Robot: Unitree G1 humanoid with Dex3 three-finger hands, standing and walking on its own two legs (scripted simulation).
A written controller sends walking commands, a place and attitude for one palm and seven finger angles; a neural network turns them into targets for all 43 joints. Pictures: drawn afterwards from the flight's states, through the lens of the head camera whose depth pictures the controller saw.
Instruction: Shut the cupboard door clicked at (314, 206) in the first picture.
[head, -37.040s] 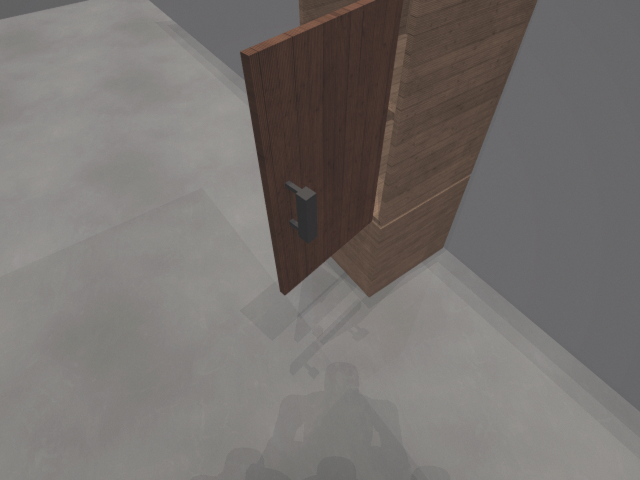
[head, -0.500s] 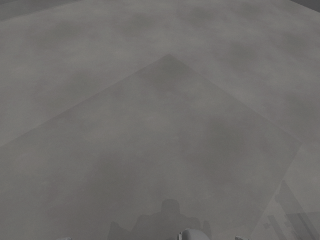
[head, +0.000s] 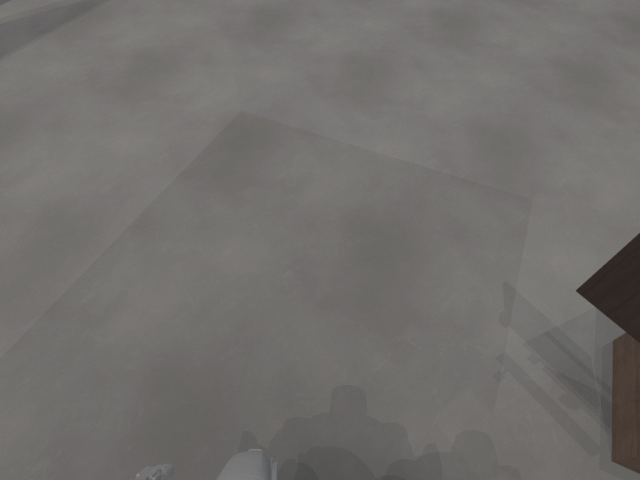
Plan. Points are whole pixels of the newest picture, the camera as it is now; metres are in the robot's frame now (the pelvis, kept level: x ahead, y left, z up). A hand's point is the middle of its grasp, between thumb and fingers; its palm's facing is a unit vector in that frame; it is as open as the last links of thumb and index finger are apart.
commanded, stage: turn to face it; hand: left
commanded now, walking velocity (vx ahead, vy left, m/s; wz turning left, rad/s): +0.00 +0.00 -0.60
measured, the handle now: out of the picture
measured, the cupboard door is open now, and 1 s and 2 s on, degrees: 60 60 60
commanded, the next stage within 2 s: take the last steps up to it in 1.42 s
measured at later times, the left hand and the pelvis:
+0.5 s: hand (181, 443) +0.18 +0.22 -0.16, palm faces -0.30 -0.93 -0.20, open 7.4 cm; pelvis +0.02 +0.04 +0.01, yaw -18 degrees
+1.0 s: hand (236, 429) +0.20 +0.14 -0.16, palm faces -0.53 -0.82 -0.23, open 7.4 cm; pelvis +0.04 +0.01 +0.00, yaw -35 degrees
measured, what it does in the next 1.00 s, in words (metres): steps on the spot, turning right: left foot, then right foot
